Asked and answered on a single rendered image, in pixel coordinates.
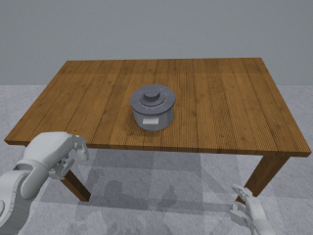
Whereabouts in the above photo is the robot left hand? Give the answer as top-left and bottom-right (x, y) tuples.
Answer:
(22, 131), (89, 180)

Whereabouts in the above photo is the knob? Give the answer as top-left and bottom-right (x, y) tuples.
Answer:
(144, 86), (160, 101)

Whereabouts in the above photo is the right robot forearm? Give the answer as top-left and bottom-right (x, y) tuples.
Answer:
(250, 218), (282, 235)

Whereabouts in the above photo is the table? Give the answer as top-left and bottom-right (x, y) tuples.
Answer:
(4, 57), (312, 205)

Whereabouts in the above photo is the robot right hand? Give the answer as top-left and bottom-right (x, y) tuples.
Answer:
(230, 184), (268, 230)

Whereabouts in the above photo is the pot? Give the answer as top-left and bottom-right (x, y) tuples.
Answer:
(132, 108), (173, 131)

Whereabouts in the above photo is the left robot forearm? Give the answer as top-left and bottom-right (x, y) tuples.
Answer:
(0, 159), (49, 235)

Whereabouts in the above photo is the lid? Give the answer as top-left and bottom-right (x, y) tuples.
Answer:
(130, 84), (176, 117)

